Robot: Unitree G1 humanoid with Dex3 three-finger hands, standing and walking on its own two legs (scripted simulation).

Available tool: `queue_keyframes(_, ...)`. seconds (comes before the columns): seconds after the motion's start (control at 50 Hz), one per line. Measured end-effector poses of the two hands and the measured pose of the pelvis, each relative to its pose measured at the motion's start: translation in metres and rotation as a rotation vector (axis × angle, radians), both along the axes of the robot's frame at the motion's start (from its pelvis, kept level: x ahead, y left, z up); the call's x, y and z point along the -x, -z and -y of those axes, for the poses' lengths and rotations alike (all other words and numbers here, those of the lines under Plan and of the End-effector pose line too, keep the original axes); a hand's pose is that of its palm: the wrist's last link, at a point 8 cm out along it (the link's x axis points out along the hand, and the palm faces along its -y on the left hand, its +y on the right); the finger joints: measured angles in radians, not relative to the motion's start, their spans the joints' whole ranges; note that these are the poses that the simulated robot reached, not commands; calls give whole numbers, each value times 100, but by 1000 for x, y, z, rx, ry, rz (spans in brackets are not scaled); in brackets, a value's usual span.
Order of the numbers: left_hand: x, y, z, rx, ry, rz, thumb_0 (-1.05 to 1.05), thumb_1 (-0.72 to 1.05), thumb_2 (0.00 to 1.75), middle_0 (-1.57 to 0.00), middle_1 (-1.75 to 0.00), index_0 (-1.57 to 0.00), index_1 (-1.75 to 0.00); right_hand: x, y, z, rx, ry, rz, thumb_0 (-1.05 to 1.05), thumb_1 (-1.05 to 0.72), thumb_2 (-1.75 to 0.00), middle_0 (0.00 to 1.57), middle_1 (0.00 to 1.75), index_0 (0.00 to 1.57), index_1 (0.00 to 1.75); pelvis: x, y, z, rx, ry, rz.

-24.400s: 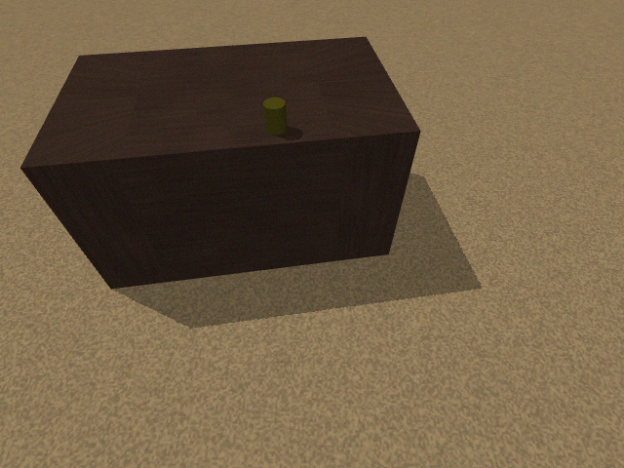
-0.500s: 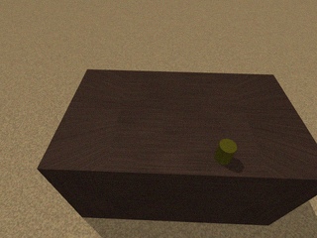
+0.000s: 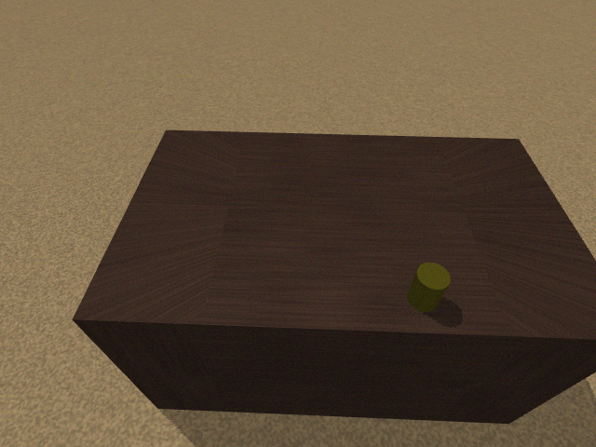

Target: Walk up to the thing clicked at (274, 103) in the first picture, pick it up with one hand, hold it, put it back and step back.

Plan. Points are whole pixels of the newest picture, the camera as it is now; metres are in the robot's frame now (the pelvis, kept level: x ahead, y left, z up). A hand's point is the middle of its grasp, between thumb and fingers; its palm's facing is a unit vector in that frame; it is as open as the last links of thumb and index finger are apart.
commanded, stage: home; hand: right
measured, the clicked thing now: (427, 287) +0.43 -0.24 -0.14
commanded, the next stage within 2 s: stand in 0.78 s
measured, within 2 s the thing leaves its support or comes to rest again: neither
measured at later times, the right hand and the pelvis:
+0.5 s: hand out of the picture +0.08 -0.26 -0.16, palm faces -0.04 +0.93 -0.35, open 17.5 cm; pelvis +0.01 +0.00 +0.00, yaw +0 degrees
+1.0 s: hand out of the picture +0.07 -0.26 -0.16, palm faces -0.04 +0.94 -0.35, open 17.0 cm; pelvis +0.01 -0.01 +0.00, yaw +0 degrees
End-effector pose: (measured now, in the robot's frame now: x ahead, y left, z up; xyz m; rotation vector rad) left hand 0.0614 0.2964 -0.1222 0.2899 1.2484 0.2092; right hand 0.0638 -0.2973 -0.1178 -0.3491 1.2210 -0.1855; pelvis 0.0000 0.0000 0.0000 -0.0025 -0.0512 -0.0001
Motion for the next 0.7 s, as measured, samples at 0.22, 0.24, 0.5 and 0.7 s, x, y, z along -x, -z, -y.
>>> queue_keyframes(0.22,-3,-2,0,-8,1,-10,1,90,90,-20,-30,-20,-30,-2,2,2,-7,4,-18,0,55,-4,6,5,5,5,-4,0,2,0,-3,-9)
queue_keyframes(0.24,-3,-2,1,-8,2,-10,1,90,90,-20,-30,-20,-30,-3,2,2,-7,5,-18,0,55,-4,6,5,5,5,-5,0,2,0,-3,-9)
queue_keyframes(0.5,-11,-3,5,-6,5,13,1,90,90,-20,-30,-20,-30,-9,1,5,-6,6,-4,0,55,-4,6,5,5,5,-6,-1,4,0,-6,-6)
queue_keyframes(0.7,-9,-4,5,-7,0,16,1,90,90,-20,-30,-20,-30,-8,1,6,-9,5,-2,0,55,-4,6,5,5,5,-5,-1,6,0,-7,-5)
